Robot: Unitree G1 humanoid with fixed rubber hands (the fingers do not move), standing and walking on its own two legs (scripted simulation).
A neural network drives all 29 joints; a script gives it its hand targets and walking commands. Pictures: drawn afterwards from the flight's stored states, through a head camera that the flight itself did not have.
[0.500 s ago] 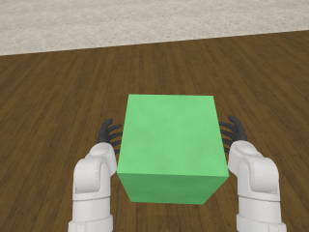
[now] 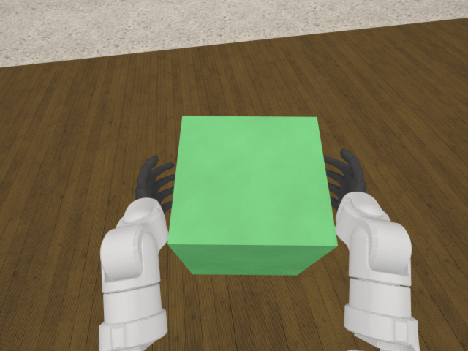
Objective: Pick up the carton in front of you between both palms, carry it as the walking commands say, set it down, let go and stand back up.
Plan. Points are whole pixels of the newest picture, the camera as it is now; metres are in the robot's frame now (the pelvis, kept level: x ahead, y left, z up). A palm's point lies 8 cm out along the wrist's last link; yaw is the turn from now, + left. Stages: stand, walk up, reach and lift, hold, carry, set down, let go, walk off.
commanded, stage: carry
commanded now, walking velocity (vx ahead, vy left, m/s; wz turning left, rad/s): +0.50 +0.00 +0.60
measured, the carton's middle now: (246, 205) +0.37 -0.01 +0.02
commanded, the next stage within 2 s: none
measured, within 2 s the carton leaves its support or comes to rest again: neither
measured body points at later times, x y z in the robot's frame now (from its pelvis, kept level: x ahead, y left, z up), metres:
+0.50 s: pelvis +0.33 -0.04 -0.01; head +0.37 -0.05 +0.43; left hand +0.60 +0.20 +0.05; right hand +0.70 -0.09 +0.04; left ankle +0.27 +0.09 -0.66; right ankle +0.33 -0.10 -0.75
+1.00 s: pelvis +0.62 +0.06 -0.04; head +0.66 +0.08 +0.40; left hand +0.92 +0.29 +0.01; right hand +0.98 -0.02 +0.02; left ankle +0.59 +0.11 -0.77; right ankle +0.66 -0.07 -0.70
